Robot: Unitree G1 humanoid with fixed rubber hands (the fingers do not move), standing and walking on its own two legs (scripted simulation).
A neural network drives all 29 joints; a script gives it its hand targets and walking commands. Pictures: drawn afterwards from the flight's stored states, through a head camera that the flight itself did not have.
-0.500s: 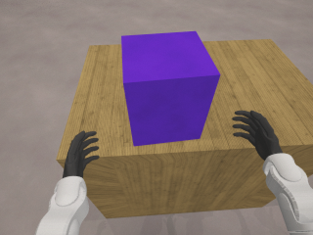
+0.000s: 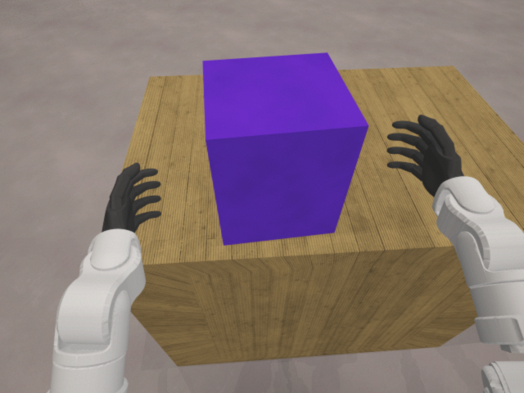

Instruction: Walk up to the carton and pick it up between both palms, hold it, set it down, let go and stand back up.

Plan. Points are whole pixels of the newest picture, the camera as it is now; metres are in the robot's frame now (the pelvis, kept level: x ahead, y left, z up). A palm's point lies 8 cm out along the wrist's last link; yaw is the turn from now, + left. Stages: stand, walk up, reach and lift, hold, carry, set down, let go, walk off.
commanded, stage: reach and lift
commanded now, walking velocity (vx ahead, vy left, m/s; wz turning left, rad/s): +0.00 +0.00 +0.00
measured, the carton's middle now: (273, 153) +0.47 +0.00 +0.09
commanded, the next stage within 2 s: none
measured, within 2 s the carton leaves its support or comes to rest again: neither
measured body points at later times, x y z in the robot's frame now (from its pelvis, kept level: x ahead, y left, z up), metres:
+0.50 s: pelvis +0.01 +0.00 +0.00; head +0.02 +0.01 +0.45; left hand +0.36 +0.21 +0.18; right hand +0.44 -0.21 +0.21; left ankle +0.05 +0.14 -0.74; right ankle +0.01 -0.12 -0.74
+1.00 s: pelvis +0.02 +0.00 +0.00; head +0.05 +0.01 +0.45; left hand +0.43 +0.21 +0.21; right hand +0.50 -0.20 +0.24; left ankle +0.05 +0.14 -0.74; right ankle +0.01 -0.12 -0.74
